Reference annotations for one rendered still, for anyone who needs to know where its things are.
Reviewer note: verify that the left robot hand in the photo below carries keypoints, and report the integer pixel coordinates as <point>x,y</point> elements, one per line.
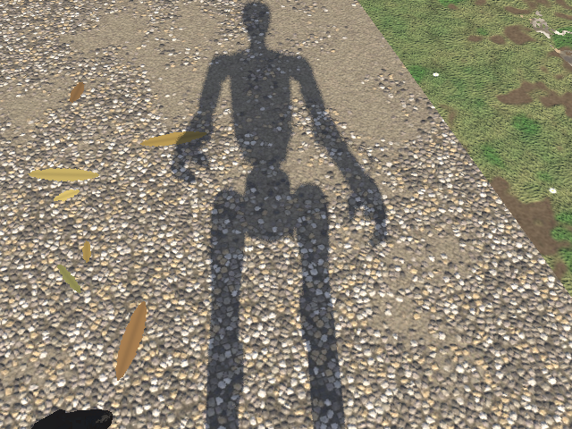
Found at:
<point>80,419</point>

